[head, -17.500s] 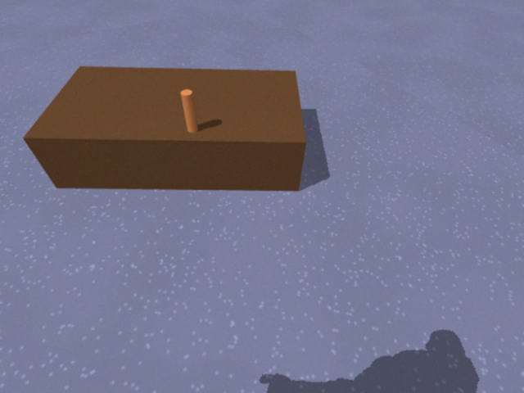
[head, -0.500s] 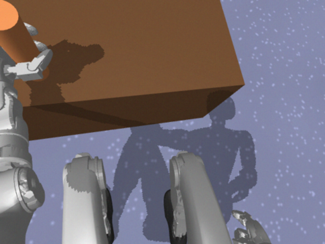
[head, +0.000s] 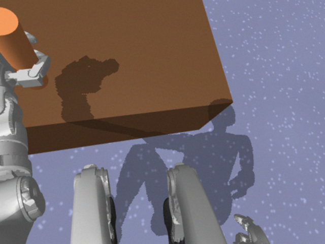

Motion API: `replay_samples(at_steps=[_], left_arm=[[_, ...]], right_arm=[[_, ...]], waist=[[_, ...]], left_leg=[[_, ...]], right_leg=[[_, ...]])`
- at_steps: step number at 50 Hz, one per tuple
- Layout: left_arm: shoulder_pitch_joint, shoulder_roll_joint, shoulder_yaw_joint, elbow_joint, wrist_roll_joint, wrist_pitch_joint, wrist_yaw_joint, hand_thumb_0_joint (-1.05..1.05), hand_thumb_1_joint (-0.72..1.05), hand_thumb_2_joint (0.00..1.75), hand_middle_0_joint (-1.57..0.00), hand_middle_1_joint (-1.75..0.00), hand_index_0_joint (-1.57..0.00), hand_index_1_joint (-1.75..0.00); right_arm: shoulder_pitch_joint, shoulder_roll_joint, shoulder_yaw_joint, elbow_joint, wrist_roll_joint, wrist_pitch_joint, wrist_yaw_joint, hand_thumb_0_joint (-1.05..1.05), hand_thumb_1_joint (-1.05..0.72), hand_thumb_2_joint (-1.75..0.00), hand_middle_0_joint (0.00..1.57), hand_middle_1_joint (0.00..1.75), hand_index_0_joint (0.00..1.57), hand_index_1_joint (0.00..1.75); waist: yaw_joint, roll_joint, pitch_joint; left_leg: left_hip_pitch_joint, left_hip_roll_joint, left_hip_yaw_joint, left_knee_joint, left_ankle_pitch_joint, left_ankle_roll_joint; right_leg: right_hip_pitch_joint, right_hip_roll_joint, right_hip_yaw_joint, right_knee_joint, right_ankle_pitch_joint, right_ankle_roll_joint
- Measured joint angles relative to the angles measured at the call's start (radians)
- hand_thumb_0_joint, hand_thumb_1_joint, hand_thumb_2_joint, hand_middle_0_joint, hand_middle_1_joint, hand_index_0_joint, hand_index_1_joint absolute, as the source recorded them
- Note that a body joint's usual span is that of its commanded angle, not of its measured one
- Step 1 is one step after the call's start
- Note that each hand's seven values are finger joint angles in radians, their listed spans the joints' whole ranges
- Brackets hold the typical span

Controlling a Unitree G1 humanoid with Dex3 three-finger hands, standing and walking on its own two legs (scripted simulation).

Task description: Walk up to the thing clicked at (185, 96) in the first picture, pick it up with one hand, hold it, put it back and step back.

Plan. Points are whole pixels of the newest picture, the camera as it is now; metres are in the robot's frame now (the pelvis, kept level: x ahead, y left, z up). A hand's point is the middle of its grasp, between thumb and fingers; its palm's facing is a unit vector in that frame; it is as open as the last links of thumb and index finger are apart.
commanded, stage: settle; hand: left
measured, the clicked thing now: (22, 57) +0.50 +0.27 +0.03
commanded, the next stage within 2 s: lift in 0.60 s
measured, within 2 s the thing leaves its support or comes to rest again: neither
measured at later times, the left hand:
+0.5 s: hand (16, 50) +0.50 +0.26 +0.06, palm faces +0.20 -0.98 -0.03, open 6.9 cm
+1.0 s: hand (0, 44) +0.48 +0.27 +0.10, palm faces +0.20 -0.98 -0.03, open 6.9 cm
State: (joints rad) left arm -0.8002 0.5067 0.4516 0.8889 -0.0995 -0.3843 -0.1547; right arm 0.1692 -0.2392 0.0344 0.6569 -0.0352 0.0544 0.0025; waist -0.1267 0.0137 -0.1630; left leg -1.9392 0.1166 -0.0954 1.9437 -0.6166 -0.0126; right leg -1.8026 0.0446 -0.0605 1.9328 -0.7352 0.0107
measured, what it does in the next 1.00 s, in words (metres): rises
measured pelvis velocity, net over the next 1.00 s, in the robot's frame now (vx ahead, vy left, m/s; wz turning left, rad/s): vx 0.02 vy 0.01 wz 0.03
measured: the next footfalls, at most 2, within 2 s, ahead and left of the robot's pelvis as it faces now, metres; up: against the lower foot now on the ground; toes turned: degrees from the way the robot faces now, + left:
none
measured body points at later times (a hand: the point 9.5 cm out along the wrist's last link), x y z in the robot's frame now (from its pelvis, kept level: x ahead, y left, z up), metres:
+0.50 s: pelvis +0.01 +0.01 +0.04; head +0.20 +0.05 +0.45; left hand +0.48 +0.32 +0.06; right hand +0.11 -0.25 -0.08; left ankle +0.09 +0.14 -0.44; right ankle +0.06 -0.12 -0.44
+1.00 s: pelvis +0.02 +0.01 +0.08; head +0.19 +0.06 +0.49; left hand +0.46 +0.32 +0.10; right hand +0.12 -0.24 -0.04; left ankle +0.09 +0.14 -0.44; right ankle +0.06 -0.12 -0.44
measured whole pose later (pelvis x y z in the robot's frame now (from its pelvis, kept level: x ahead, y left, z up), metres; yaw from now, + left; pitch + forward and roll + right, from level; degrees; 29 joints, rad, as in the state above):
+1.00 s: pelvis +0.02 +0.01 +0.08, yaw +2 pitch +31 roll -6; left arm -0.69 0.43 0.41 0.83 -0.11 -0.38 -0.16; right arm 0.19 -0.23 0.02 0.67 -0.03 0.03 0.01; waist -0.10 0.03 -0.16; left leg -1.65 0.10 -0.07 1.69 -0.59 0.00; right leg -1.51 0.03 -0.06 1.65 -0.69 0.02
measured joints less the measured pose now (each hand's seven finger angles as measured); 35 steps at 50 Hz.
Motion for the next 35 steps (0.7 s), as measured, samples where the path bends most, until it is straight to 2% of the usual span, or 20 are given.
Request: replay_samples(at_steps=[8, 18, 29, 35], left_arm=[[0.018, -0.017, -0.005, 0.002, -0.005, 0.012, -0.03, -0.01, -0.02, 1.06, -0.85, -1.17, -0.91, -1.13], [0.024, -0.027, -0.005, -0.016, 0.005, -0.003, -0.011, -0.01, -0.02, 1.07, -0.85, -1.17, -0.91, -1.13], [0.024, -0.032, -0.01, 0.023, -0.003, 0.0, -0.014, -0.01, -0.02, 1.07, -0.85, -1.17, -0.91, -1.14], [0.034, -0.038, -0.014, 0.022, 0.007, -0.012, -0.014, -0.01, -0.02, 1.07, -0.85, -1.17, -0.91, -1.13]], right_arm=[[0.016, -0.012, -0.008, -0.011, 0.005, -0.009, 0.002, 0.01, -0.89, -0.89, 0.2, 0.3, 0.2, 0.3], [0.006, 0.001, -0.006, 0.008, -0.005, -0.015, 0.001, 0.01, -0.89, -0.89, 0.2, 0.3, 0.2, 0.3], [0.015, 0.011, -0.002, 0.005, 0.003, -0.024, 0.001, 0.01, -0.88, -0.89, 0.2, 0.3, 0.2, 0.3], [0.02, 0.009, -0.005, 0.004, 0.0, -0.028, 0.002, 0.01, -0.88, -0.88, 0.2, 0.3, 0.2, 0.3]], waist=[[0.004, 0.0, 0.006], [0.006, -0.004, 0.008], [0.006, 0.008, 0.0], [0.003, 0.001, -0.001]], left_leg=[[0.049, 0.0, 0.005, -0.053, 0.005, 0.001], [0.098, -0.003, 0.01, -0.099, 0.012, 0.002], [0.165, -0.006, 0.018, -0.16, 0.018, 0.01], [0.184, -0.009, 0.021, -0.179, 0.02, 0.013]], right_leg=[[0.049, -0.001, 0.0, -0.058, 0.01, 0.0], [0.098, -0.005, 0.002, -0.106, 0.019, 0.002], [0.167, -0.008, 0.005, -0.176, 0.031, 0.009], [0.189, -0.011, 0.006, -0.2, 0.035, 0.012]])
